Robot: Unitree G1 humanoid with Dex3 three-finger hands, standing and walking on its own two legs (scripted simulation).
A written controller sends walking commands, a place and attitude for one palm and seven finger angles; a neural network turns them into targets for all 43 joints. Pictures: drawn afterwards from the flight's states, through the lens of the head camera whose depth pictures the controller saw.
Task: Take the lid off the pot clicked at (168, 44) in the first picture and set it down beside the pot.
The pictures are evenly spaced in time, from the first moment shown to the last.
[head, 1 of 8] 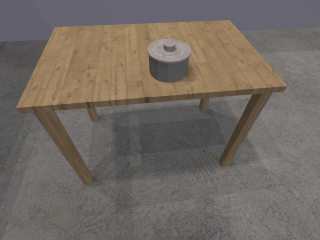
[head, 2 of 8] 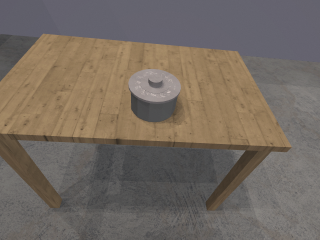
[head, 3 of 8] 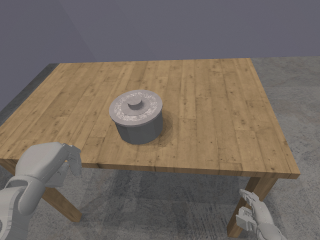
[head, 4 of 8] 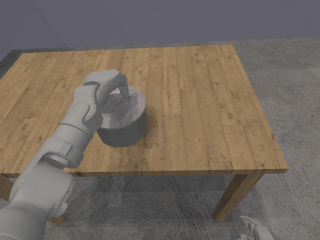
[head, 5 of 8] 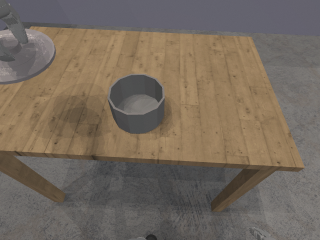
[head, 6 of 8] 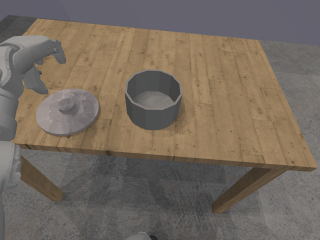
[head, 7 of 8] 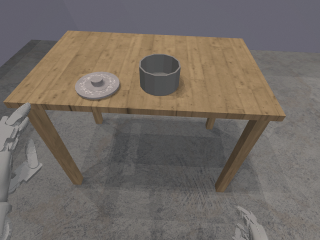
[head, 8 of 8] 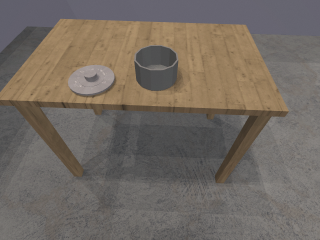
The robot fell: no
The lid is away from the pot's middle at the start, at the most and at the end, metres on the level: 0.00 0.27 0.25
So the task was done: yes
